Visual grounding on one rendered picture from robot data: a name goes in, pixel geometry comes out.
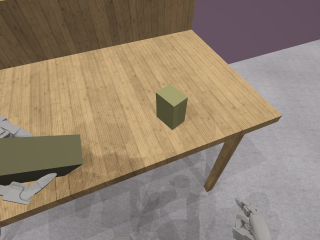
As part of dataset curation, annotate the robot right hand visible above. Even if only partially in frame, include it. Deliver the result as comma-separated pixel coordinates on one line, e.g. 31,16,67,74
232,197,272,240

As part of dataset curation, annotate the robot left hand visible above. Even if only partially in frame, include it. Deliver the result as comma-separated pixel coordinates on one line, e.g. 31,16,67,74
0,116,57,205

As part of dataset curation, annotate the sponge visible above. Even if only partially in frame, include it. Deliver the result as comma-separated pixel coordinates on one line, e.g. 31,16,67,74
0,134,83,186

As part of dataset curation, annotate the table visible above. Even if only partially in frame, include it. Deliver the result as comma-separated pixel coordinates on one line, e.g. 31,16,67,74
0,0,282,228

